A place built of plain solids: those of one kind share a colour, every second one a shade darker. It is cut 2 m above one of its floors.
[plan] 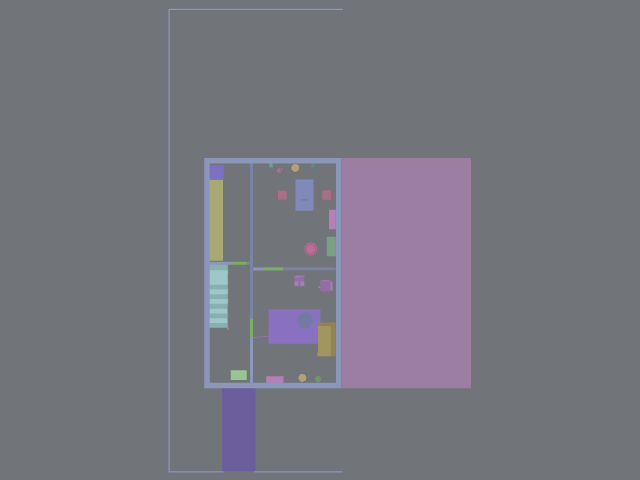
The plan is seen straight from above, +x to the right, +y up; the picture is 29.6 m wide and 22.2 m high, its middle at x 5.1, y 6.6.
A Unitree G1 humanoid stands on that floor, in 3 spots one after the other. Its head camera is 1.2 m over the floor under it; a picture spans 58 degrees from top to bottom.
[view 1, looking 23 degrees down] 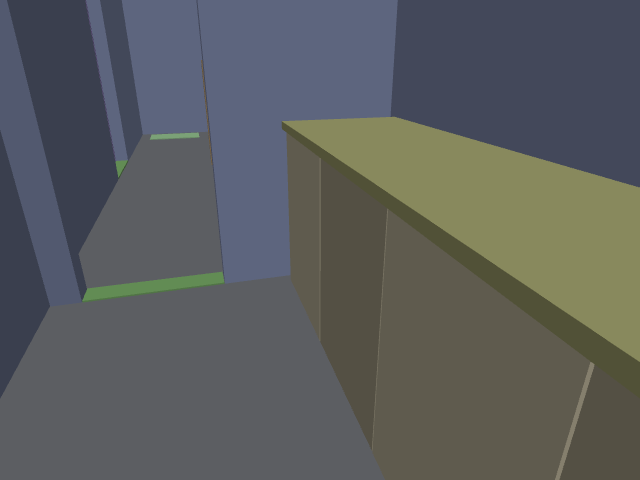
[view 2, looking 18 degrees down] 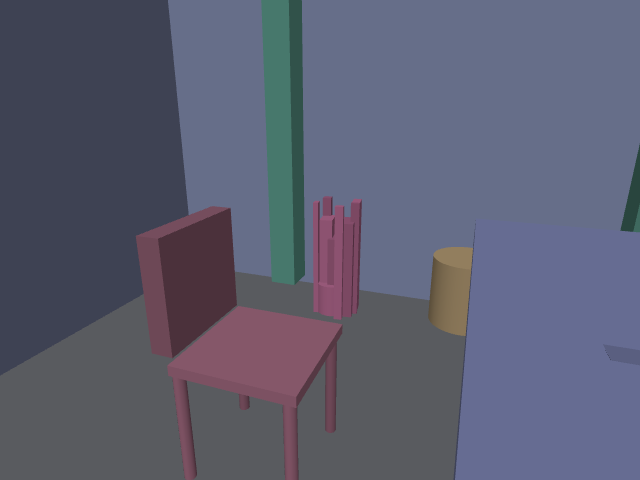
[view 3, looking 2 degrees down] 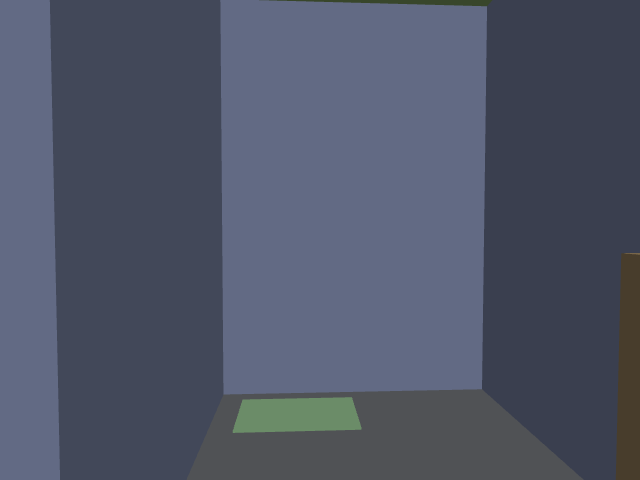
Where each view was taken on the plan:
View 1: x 1.05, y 7.84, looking -106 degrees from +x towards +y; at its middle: kitchen_unit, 1.79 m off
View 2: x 3.96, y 7.58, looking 110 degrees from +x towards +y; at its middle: clutter_clutter_back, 2.45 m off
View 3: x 1.34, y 3.06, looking -93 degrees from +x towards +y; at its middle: wall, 3.06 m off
